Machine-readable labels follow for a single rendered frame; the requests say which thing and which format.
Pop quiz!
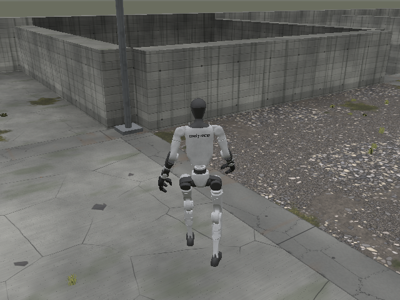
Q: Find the left robot shin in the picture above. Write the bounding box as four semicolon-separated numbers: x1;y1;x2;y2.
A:
184;201;193;239

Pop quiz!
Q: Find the right robot hand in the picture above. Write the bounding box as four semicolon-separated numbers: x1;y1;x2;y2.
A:
221;163;235;174

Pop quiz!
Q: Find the robot left forearm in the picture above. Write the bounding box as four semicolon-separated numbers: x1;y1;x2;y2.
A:
160;151;174;179

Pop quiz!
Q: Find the robot right upper arm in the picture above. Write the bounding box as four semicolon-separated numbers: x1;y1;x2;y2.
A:
212;125;231;158

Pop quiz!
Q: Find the robot left upper arm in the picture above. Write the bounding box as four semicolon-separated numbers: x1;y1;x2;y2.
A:
169;126;186;161

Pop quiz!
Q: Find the robot right thigh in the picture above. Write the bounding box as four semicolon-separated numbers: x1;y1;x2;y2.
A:
209;175;223;224

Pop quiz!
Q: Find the left robot hand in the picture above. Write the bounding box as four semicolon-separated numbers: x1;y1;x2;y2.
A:
158;176;172;193

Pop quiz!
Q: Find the robot right forearm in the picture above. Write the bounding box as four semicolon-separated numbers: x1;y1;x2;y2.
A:
224;148;234;166

